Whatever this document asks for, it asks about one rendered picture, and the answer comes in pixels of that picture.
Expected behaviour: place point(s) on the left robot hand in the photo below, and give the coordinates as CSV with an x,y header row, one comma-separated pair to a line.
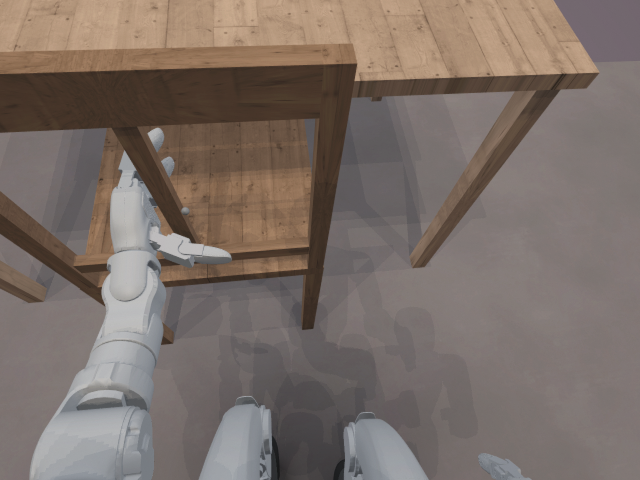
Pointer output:
x,y
132,213

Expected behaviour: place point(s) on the right robot hand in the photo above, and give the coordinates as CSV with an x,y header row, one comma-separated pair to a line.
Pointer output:
x,y
500,469

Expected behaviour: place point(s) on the robot left upper arm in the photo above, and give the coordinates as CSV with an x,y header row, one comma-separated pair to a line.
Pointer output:
x,y
97,444

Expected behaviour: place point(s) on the table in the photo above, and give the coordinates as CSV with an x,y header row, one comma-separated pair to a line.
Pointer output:
x,y
402,48

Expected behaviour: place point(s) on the robot left shin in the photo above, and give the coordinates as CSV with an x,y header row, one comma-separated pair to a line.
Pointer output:
x,y
265,465

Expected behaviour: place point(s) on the right robot thigh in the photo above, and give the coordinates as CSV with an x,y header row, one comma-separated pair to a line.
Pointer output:
x,y
377,452

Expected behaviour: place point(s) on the left robot forearm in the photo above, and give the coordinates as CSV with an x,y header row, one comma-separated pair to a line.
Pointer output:
x,y
122,361

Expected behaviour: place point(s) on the chair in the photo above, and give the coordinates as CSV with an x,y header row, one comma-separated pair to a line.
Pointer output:
x,y
233,122

